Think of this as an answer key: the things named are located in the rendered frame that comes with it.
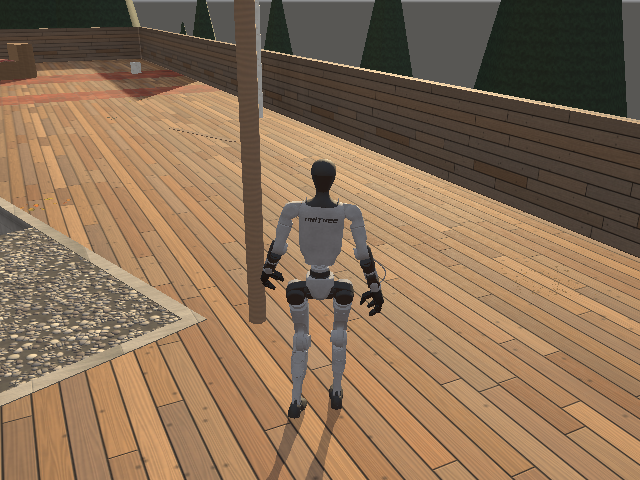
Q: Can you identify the right robot forearm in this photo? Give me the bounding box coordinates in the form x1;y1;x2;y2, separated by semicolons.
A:
360;245;381;292

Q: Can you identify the right robot upper arm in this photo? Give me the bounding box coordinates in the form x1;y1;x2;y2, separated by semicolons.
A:
343;203;370;261

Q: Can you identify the left robot hand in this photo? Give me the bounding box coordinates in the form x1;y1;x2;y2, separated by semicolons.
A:
260;270;284;290

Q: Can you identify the left robot upper arm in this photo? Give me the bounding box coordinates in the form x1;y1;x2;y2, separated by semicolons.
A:
271;201;302;255

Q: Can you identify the left robot foot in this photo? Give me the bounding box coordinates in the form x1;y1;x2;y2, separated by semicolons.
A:
288;397;307;419

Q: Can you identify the right robot shin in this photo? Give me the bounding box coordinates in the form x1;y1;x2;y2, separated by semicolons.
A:
332;330;347;396

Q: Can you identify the right robot hand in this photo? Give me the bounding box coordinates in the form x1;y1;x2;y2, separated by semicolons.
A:
360;289;384;316

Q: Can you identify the left robot forearm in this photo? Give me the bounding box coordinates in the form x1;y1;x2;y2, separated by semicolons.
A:
263;239;282;274

